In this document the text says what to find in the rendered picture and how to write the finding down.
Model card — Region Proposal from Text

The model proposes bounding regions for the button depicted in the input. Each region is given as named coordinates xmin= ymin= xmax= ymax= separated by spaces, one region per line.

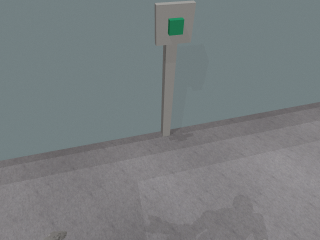
xmin=168 ymin=17 xmax=184 ymax=36

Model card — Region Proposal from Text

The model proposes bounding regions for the panel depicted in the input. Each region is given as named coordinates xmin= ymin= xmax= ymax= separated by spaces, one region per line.
xmin=154 ymin=0 xmax=196 ymax=137

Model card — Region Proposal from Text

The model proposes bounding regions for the left robot hand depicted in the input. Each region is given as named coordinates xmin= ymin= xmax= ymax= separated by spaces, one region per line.
xmin=42 ymin=230 xmax=67 ymax=240

